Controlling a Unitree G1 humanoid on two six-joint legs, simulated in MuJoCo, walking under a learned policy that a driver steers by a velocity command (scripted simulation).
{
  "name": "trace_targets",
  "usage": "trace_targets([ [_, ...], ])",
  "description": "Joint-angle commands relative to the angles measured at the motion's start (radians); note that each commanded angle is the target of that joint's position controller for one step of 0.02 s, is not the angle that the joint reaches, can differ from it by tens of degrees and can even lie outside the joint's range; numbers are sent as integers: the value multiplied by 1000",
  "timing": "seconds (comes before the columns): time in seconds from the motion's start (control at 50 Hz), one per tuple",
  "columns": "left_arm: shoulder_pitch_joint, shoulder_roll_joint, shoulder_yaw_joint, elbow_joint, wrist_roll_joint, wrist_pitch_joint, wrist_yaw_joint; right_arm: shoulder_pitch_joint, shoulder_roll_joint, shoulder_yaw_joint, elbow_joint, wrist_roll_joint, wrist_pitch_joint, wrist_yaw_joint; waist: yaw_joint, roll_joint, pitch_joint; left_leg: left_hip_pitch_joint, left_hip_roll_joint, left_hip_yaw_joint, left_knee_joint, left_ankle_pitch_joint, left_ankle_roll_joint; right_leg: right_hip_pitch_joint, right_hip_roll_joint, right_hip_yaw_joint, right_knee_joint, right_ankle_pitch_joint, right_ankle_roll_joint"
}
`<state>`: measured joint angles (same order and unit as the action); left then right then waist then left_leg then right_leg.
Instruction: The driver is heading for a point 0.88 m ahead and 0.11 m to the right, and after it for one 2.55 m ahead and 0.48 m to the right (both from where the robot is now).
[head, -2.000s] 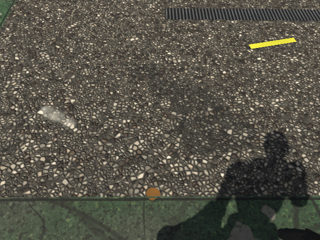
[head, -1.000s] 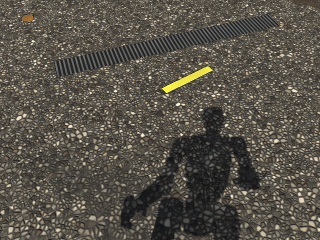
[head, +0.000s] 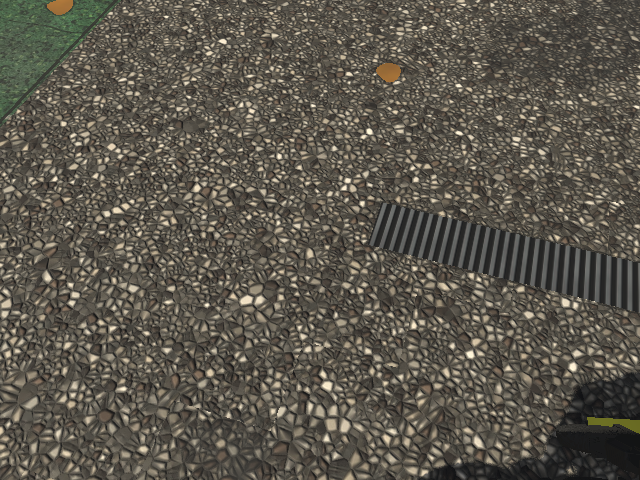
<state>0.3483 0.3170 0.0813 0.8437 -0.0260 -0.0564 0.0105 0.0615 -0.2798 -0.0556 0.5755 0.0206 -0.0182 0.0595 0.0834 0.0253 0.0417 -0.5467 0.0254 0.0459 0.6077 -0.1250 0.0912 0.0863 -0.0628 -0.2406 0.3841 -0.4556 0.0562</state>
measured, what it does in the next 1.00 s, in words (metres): walks ahead: left foot, then right foot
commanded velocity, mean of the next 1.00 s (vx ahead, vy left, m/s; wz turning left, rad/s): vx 0.50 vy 0.00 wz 0.11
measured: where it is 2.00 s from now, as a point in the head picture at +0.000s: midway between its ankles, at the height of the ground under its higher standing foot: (384, 230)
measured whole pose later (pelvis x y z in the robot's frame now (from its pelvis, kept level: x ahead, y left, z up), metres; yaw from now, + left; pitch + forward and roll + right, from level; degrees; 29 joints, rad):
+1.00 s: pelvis +0.56 +0.07 +0.01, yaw +3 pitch +2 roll +0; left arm 0.44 0.30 0.07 0.81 -0.02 -0.04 0.01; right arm 0.02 -0.26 -0.03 0.63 0.00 -0.11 0.02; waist 0.10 0.00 0.01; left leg -0.43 -0.01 -0.05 0.47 -0.07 0.00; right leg -0.09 0.05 0.17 0.52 -0.44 -0.02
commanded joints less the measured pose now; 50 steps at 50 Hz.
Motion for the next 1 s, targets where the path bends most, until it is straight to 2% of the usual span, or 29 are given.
trace_targets([
  [0.02,-33,133,19,-87,25,-7,12,391,-259,-113,25,6,10,-34,-246,42,-244,684,49,-178,-57,29,128,-383,-123,27,636,678,-75],
  [0.04,53,13,-24,-150,48,-37,-5,332,-353,-113,1,6,-6,-33,-111,263,-367,954,286,-779,-193,-183,327,-785,85,180,951,-155,-27],
  [0.06,-83,117,-6,-159,9,-68,-18,366,-252,-90,-10,4,-19,-26,-209,125,-407,953,297,-848,-304,-295,306,-890,56,342,1019,-114,-42],
  [0.08,-157,142,0,-185,-18,-83,-23,329,-211,-74,3,-3,-33,-25,-202,95,-251,835,269,-706,-318,-223,262,-944,19,327,981,-14,-61],
  [0.1,-162,125,-6,-179,-1,-90,-15,270,-186,-65,0,-1,-38,-26,-154,5,-175,683,226,-596,-315,-114,229,-891,-22,327,895,68,-64],
  [0.12,-157,128,0,-169,26,-87,-8,208,-160,-56,-10,-6,-38,-29,-112,-5,-125,552,187,-505,-322,8,208,-821,-47,325,813,110,-55],
  [0.14,-135,133,4,-164,33,-76,-10,174,-143,-49,-23,-19,-39,-33,-78,19,-111,468,163,-460,-342,87,203,-754,-62,332,780,140,-48],
  [0.18,-122,110,2,-160,41,-55,-10,163,-144,-48,-15,-17,-44,-41,-58,23,-98,380,144,-410,-368,189,213,-710,-58,313,710,163,-20],
  [0.22,-159,80,-8,-168,46,-43,-9,185,-158,-51,5,-14,-46,-55,-63,16,-76,329,123,-346,-380,244,209,-714,-45,294,611,241,8],
  [0.3,-303,28,-33,-189,39,-48,-24,245,-155,-46,52,-8,-44,-69,-130,43,-48,295,65,-246,-377,170,140,-639,-7,272,302,540,12],
  [0.36,-386,42,-32,-212,22,-57,-38,305,-170,-47,90,-3,-45,-66,-169,51,-18,340,103,-284,-370,81,132,-616,14,276,197,602,-8],
  [0.4,-412,62,-26,-226,21,-62,-46,331,-167,-47,111,0,-42,-66,-175,55,-4,426,140,-323,-328,90,126,-650,18,286,148,546,-35],
  [0.46,-367,83,-14,-225,22,-68,-51,333,-174,-51,130,-4,-29,-70,-143,86,-5,519,178,-361,-262,220,103,-612,34,271,111,413,-83],
  [0.48,-297,97,-4,-207,25,-71,-47,313,-171,-49,128,-3,-25,-70,-100,88,-38,524,154,-341,-190,361,85,-513,58,243,77,403,-107],
  [0.5,-175,131,13,-177,32,-73,-42,305,-147,-39,123,-9,-23,-70,-42,68,-133,489,98,-295,-35,455,57,-321,40,251,84,446,-144],
  [0.52,-12,192,28,-161,44,-74,-38,326,-105,-20,100,-28,-24,-72,10,-39,-294,312,24,-242,252,252,16,-19,-129,439,134,493,-224],
  [0.54,74,235,45,-117,38,-62,-46,457,-37,-1,102,-3,-39,-70,-28,-345,-404,-46,-128,-166,581,-361,-61,276,-312,890,13,228,-372],
  [0.56,80,144,20,-118,7,-59,-50,404,-121,-13,112,5,-47,-68,7,-248,-340,-178,-87,-242,685,-443,-60,262,-311,986,-70,6,-348],
  [0.58,14,110,8,-125,7,-53,-45,284,-161,-25,84,10,-52,-64,11,-161,-197,-233,-35,-204,695,-354,-59,139,-277,857,-92,11,-310],
  [0.6,-42,103,1,-137,20,-45,-43,211,-152,-21,66,-2,-59,-65,-7,-85,-117,-214,6,-159,656,-278,-61,9,-234,757,-108,118,-295],
  [0.62,-75,92,-3,-140,26,-40,-43,177,-139,-23,54,-17,-66,-64,-30,-65,-60,-194,32,-145,590,-230,-66,-93,-198,696,-130,228,-299],
  [0.64,-91,80,-10,-145,34,-42,-41,189,-124,-24,54,-23,-68,-63,-60,-87,-58,-139,53,-145,544,-199,-70,-150,-167,654,-146,317,-295],
  [0.7,-84,86,-7,-137,17,-43,-35,204,-80,-15,55,-28,-64,-63,-86,-112,-67,-86,57,-117,403,-191,-103,-212,-133,573,-183,447,-318],
  [0.8,-32,135,13,-109,5,-24,-10,26,-43,5,20,-25,-76,-55,-38,-103,-30,5,17,-97,58,81,-142,-300,-79,470,-197,462,-281],
  [0.88,41,140,17,-87,-5,-6,-3,-76,-67,-3,-4,-10,-91,-41,-8,-111,-25,80,-19,-112,-74,152,-141,-277,-96,522,-142,393,-260],
  [0.92,42,146,22,-88,-5,2,2,-72,-94,-14,-7,-6,-99,-39,-27,-127,-27,131,-20,-124,-120,108,-123,-251,-114,575,-98,352,-239],
  [0.96,24,127,18,-96,-1,8,4,28,-122,-32,21,-8,-105,-44,-90,-134,-62,291,-18,-107,-176,72,-86,-274,-85,581,-1,371,-205],
  [0.98,14,87,5,-108,6,6,2,135,-157,-48,39,-20,-108,-52,-145,-111,-139,469,42,-147,-174,48,-47,-335,-27,543,149,376,-172],
  [1.0,21,16,-19,-135,31,3,2,301,-224,-65,56,-29,-103,-63,-203,43,-291,722,239,-338,-159,6,13,-480,52,439,460,147,-128],
])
